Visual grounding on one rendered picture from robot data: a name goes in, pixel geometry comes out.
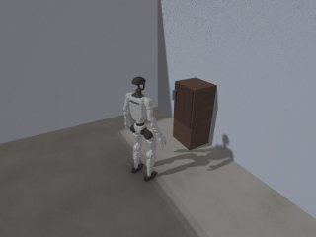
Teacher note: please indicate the right robot hand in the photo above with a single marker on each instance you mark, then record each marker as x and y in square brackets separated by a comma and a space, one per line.
[162, 140]

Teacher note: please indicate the robot right forearm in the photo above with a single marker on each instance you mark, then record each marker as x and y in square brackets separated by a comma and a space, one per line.
[155, 127]

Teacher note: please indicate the robot left forearm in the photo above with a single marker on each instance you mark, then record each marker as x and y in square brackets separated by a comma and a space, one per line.
[126, 116]

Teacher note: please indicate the handle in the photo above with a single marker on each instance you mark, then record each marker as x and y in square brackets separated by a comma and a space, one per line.
[173, 94]

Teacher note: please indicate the robot right upper arm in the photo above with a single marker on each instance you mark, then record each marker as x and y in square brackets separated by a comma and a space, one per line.
[149, 108]

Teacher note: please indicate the left robot foot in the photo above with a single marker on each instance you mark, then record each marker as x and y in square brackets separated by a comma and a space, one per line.
[134, 170]

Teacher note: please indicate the left robot hand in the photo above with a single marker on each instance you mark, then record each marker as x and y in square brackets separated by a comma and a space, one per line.
[126, 125]

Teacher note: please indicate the cupboard door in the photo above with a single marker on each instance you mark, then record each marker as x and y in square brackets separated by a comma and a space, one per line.
[183, 105]

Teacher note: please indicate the robot left upper arm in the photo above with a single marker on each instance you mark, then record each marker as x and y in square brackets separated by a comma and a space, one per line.
[126, 107]

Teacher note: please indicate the robot right thigh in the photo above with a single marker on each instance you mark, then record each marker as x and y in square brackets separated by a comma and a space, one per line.
[151, 141]

